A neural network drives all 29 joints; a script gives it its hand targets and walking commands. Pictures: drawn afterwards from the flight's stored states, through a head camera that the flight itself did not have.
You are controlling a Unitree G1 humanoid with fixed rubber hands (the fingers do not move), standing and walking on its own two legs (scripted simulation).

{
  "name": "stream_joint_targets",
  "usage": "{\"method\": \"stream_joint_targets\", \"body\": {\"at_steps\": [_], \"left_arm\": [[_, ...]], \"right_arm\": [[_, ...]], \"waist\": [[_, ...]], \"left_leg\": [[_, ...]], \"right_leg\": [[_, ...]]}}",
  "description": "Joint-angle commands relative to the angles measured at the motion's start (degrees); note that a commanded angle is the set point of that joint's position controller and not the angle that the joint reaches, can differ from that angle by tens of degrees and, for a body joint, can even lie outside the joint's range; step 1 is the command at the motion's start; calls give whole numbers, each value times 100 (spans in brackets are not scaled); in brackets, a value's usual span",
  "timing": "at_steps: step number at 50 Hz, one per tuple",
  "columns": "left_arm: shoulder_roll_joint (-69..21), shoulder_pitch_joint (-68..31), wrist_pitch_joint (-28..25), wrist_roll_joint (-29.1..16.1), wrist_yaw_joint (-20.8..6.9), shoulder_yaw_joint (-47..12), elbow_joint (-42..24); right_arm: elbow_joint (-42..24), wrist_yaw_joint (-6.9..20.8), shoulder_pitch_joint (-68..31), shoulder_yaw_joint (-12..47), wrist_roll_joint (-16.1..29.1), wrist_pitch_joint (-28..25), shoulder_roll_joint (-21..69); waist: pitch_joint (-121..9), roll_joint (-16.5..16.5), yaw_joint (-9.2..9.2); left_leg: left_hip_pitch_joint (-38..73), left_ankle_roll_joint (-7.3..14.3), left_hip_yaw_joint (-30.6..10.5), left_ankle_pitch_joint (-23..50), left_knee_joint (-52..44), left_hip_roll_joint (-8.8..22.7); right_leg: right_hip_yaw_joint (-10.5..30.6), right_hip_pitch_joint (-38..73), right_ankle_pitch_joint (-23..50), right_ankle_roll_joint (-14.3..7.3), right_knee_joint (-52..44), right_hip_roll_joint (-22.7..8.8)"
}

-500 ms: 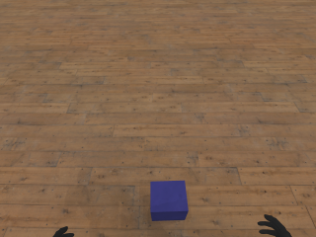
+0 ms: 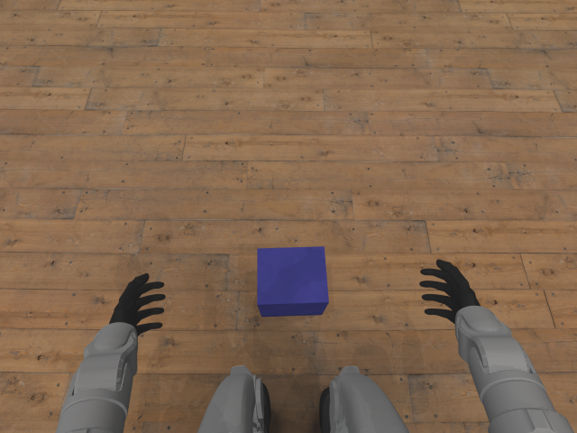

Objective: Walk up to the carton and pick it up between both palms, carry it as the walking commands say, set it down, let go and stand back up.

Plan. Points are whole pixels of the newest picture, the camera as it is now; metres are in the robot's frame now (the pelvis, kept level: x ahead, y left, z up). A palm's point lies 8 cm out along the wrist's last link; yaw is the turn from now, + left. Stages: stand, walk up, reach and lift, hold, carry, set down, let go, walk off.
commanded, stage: reach and lift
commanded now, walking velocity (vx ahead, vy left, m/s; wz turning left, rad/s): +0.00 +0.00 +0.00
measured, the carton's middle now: (291, 283) +0.46 +0.00 -0.61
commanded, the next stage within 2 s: none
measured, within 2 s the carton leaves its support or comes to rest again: neither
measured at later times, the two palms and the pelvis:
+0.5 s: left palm (172, 251) +0.41 +0.21 -0.14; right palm (405, 240) +0.41 -0.19 -0.14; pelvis -0.07 +0.00 -0.05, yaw +0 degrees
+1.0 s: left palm (196, 245) +0.45 +0.19 -0.23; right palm (386, 234) +0.46 -0.19 -0.23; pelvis -0.05 +0.00 -0.07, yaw -1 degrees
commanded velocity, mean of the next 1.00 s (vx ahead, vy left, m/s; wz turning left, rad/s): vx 0.00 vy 0.00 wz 0.00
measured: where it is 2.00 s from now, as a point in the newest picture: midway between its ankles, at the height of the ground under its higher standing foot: outside the picture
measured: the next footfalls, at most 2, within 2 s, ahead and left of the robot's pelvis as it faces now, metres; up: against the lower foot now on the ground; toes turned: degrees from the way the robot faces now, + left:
none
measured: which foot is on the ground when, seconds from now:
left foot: down 0.00-1.00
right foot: down 0.00-1.00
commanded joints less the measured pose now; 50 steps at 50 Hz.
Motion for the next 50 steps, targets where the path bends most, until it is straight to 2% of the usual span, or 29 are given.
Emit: {"method": "stream_joint_targets", "body": {"at_steps": [1, 3, 5, 6, 8, 11, 12, 14, 18, 19, 20, 22, 25, 26, 27, 30, 32, 33, 36, 38, 40, 41, 42, 43, 44, 45, 46, 47, 50], "left_arm": [[940, -1137, 48, -24, 45, 195, -501], [1078, -1843, 56, -73, 26, 224, -516], [1061, -2223, 93, -136, 48, 265, -326], [1136, -2666, 74, -220, 69, 236, -431], [1262, -3221, 39, -242, 121, 404, -376], [1278, -3949, 43, -303, 207, 364, -180], [1166, -4189, 41, -395, 208, 323, -187], [1255, -4561, -41, -391, 229, 492, 3], [1267, -5439, -171, -447, 304, 513, 341], [1243, -5594, -171, -433, 329, 548, 501], [1185, -5738, -213, -471, 337, 495, 570], [1149, -6126, -353, -467, 410, 535, 804], [1142, -6560, -550, -451, 519, 531, 854], [1086, -6577, -607, -431, 556, 561, 881], [1134, -6734, -656, -417, 605, 597, 946], [909, -6921, -795, -387, 658, 549, 1181], [869, -6930, -948, -340, 696, 682, 1085], [742, -6842, -1016, -325, 701, 626, 1047], [678, -6848, -1107, -229, 761, 635, 571], [697, -6780, -1053, -294, 759, 615, 312], [908, -6713, -976, -314, 780, 719, -161], [943, -6704, -895, -416, 778, 639, -184], [1017, -6696, -854, -457, 802, 644, -553], [960, -6587, -807, -506, 796, 612, -543], [1003, -6693, -779, -651, 822, 509, -973], [1125, -6433, -850, -589, 845, 553, -1107], [1071, -6524, -908, -604, 840, 499, -1228], [1161, -6737, -939, -618, 852, 506, -1319], [1098, -6812, -937, -630, 775, 447, -508]], "right_arm": [[-527, -100, -1180, -285, 20, 72, -868], [-520, -145, -1778, -357, 54, 92, -863], [-419, -151, -2291, -309, 100, 125, -854], [-460, -145, -2602, -356, 114, 104, -927], [-494, -173, -3273, -368, 166, 88, -1010], [-66, -181, -3838, -444, 161, 96, -1102], [-58, -182, -4070, -411, 216, 88, -1102], [-68, -235, -4544, -353, 289, 16, -1068], [451, -295, -5348, -328, 345, -89, -1144], [593, -301, -5527, -310, 406, -94, -1117], [644, -312, -5732, -362, 407, -153, -1225], [693, -340, -6190, -402, 393, -308, -1301], [828, -362, -6570, -406, 397, -489, -1345], [1023, -366, -6569, -495, 348, -545, -1403], [982, -380, -6733, -498, 364, -601, -1439], [1422, -328, -6865, -613, 284, -778, -1408], [1367, -288, -6924, -593, 251, -948, -1341], [1407, -281, -6862, -644, 255, -1032, -1271], [1132, -233, -6853, -718, 254, -1179, -1421], [828, -224, -6870, -698, 289, -1171, -1505], [389, -235, -6826, -575, 393, -1108, -1576], [336, -252, -6851, -541, 489, -1039, -1584], [95, -292, -6790, -525, 542, -978, -1602], [2, -301, -6800, -424, 676, -948, -1511], [-453, -342, -6965, -374, 768, -933, -1576], [-733, -385, -6900, -295, 838, -1029, -1457], [-784, -433, -6952, -346, 733, -1098, -1554], [-818, -497, -7111, -364, 678, -1130, -1695], [173, -535, -6905, -302, 863, -999, -1394]], "waist": [[-3530, 102, 29], [-3583, 181, 17], [-3766, 182, 99], [-3925, 186, 28], [-4199, 173, 116], [-4544, 241, 22], [-4825, 203, 14], [-5382, 78, 137], [-5840, 124, 108], [-6067, 183, 164], [-6172, 188, 70], [-6462, 151, 113], [-7055, 61, 111], [-7315, 94, 50], [-7475, 50, 94], [-7291, 204, 28], [-7545, -3, 75], [-7757, 23, 50], [-8637, 206, 8], [-9224, 125, -10], [-10003, 23, 89], [-10119, 36, 40], [-10547, 111, 77], [-10539, 151, 111], [-11155, 128, 123], [-11448, 87, 236], [-11326, 106, 130], [-11313, -4, 111], [-10032, 160, 160]], "left_leg": [[1893, -137, -582, 1545, -576, -229], [1612, -106, -537, 1297, -500, -222], [1415, -111, -502, 1008, -507, -204], [1416, -91, -527, 869, -492, -163], [1162, -88, -493, 688, -430, -167], [1244, -85, -512, 545, -436, -104], [1304, -68, -499, 543, -402, -120], [1090, -48, -424, 644, -297, -145], [908, -65, -442, 560, -182, -154], [869, -81, -410, 553, -155, -195], [857, -112, -412, 553, -138, -200], [774, -116, -460, 654, -32, -255], [820, -144, -512, 1063, 155, -313], [888, -160, -524, 1254, 186, -347], [948, -143, -553, 1263, 238, -361], [850, -187, -637, 1466, 288, -407], [824, -156, -671, 1838, 411, -467], [915, -158, -707, 2155, 422, -490], [1592, -148, -812, 2774, 590, -505], [1899, -82, -838, 2972, 641, -513], [2279, -40, -800, 3148, 780, -531], [2440, 5, -809, 3165, 806, -526], [2695, -2, -753, 3390, 845, -555], [2622, -6, -737, 3557, 986, -566], [2965, -10, -749, 3852, 1032, -579], [2906, -15, -721, 4708, 1320, -596], [2577, -28, -776, 5040, 1549, -614], [2242, -46, -833, 4856, 1648, -582], [582, -163, -541, 3107, 1752, -596]], "right_leg": [[424, 490, 1441, 155, -937, 172], [511, 420, 1244, 157, -922, 145], [494, 446, 927, 142, -946, 132], [463, 329, 823, 136, -909, 116], [535, 421, 616, 143, -892, 96], [426, 165, 449, 164, -827, 112], [412, 136, 403, 155, -834, 119], [527, 409, 472, 202, -822, 122], [536, 70, 277, 204, -651, 112], [574, 95, 219, 212, -675, 115], [523, -28, 240, 214, -627, 140], [500, -303, 301, 197, -519, 201], [448, -549, 684, 207, -283, 304], [412, -615, 864, 193, -236, 332], [392, -730, 823, 186, -169, 344], [309, -1408, 957, 160, -75, 399], [344, -1445, 1295, 168, 6, 425], [320, -1400, 1649, 162, 65, 448], [265, -1598, 2052, 131, 228, 484], [306, -1143, 2305, 106, 239, 473], [303, -538, 2535, 105, 375, 476], [278, -290, 2595, 105, 413, 466], [253, 150, 2847, 94, 488, 474], [289, 303, 3189, 83, 599, 471], [273, 709, 3521, 52, 689, 477], [352, 905, 4461, 58, 934, 489], [410, 579, 4748, 18, 1156, 462], [432, 423, 4622, 14, 1318, 463], [460, -1, 3395, 65, 1533, 419]]}}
